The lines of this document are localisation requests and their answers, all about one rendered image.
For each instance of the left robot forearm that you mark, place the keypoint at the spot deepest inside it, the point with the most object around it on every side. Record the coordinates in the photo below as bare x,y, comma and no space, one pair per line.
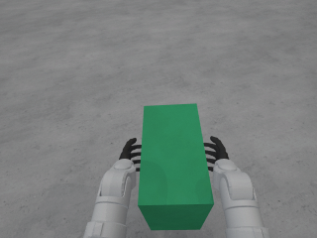
112,202

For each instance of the right robot forearm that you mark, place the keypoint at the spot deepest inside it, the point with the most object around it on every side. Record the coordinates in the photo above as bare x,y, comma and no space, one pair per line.
239,201

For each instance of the robot left hand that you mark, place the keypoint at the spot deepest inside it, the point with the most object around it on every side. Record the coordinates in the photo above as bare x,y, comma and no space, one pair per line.
126,153

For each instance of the robot right hand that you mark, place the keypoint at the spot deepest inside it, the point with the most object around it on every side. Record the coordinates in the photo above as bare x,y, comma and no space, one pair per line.
219,154

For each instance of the carton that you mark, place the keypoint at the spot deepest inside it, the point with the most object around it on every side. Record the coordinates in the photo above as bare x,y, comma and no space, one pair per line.
175,190

